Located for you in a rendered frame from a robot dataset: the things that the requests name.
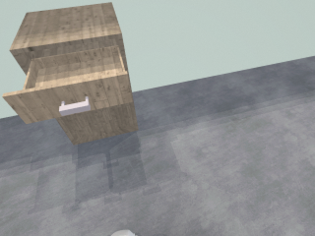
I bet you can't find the drawer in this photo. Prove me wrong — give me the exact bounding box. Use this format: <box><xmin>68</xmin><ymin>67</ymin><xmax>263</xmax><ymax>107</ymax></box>
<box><xmin>2</xmin><ymin>45</ymin><xmax>133</xmax><ymax>124</ymax></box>

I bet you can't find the cabinet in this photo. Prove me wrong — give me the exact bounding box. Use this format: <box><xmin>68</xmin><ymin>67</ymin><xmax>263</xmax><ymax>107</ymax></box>
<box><xmin>9</xmin><ymin>2</ymin><xmax>139</xmax><ymax>146</ymax></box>

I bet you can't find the handle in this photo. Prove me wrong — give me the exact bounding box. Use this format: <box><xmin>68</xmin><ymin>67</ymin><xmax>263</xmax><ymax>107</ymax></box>
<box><xmin>59</xmin><ymin>96</ymin><xmax>91</xmax><ymax>116</ymax></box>

